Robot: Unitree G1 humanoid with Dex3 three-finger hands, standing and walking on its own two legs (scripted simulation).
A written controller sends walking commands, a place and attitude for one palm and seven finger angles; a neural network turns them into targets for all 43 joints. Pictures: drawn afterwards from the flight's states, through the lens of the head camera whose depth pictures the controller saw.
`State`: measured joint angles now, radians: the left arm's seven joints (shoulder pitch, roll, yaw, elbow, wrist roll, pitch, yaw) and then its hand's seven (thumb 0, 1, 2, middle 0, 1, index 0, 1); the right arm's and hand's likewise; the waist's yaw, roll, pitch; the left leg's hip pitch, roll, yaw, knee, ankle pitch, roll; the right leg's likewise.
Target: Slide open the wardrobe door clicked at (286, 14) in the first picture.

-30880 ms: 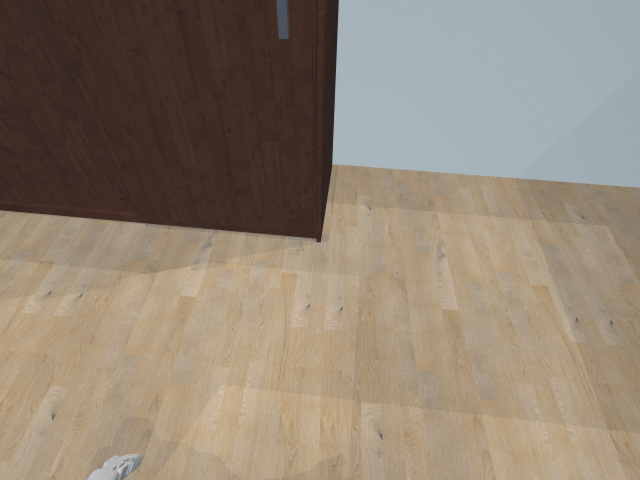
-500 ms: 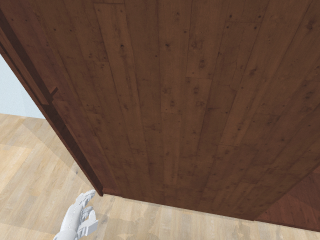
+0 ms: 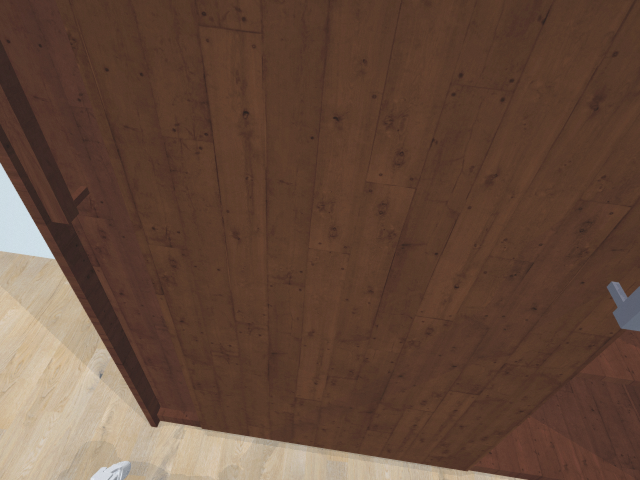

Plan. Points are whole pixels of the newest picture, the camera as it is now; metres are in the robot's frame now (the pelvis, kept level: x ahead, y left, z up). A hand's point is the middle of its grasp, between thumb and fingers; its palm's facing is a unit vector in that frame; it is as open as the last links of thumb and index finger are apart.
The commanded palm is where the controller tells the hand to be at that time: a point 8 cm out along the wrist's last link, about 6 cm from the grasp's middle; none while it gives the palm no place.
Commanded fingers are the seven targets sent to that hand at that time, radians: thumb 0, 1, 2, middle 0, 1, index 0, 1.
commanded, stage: stop walking and hold the door there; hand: right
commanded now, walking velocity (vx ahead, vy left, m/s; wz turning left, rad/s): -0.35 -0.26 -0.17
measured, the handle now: out of the picture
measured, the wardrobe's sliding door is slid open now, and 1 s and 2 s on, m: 0.60 0.60 0.60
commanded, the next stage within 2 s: loosen the grip on the handle in 1.28 s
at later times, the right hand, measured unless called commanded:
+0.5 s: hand out of the picture +0.30 -0.36 +0.21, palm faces +0.43 +0.90 -0.11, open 6.2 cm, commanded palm +0.27 -0.37 +0.16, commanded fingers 0.00 -0.90 -0.90 0.45 1.40 0.45 1.40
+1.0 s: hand out of the picture +0.30 -0.36 +0.21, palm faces +0.44 +0.89 -0.11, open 6.2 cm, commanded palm +0.27 -0.37 +0.16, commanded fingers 0.00 -0.90 -0.90 0.45 1.40 0.45 1.40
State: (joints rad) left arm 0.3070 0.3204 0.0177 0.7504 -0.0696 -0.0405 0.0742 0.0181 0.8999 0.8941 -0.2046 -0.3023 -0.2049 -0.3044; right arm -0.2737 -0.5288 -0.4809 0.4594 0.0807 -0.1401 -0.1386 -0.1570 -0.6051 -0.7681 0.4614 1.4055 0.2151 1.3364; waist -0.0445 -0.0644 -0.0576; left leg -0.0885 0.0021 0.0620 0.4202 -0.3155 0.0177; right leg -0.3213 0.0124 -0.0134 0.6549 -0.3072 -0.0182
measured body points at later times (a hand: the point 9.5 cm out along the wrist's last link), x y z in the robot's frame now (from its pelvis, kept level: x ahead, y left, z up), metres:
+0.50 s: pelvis -0.05 -0.11 +0.00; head -0.01 -0.11 +0.45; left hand +0.17 +0.04 -0.09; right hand +0.27 -0.41 +0.21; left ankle -0.07 +0.00 -0.70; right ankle +0.03 -0.21 -0.74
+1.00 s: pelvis -0.04 -0.11 +0.00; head -0.05 -0.10 +0.45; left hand +0.13 +0.13 -0.10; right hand +0.27 -0.41 +0.21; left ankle -0.09 -0.02 -0.74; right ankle +0.03 -0.21 -0.74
